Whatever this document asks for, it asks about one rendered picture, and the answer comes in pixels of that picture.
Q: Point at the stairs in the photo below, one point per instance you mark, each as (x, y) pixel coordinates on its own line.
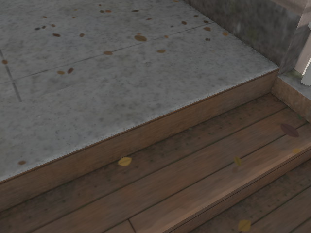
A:
(238, 161)

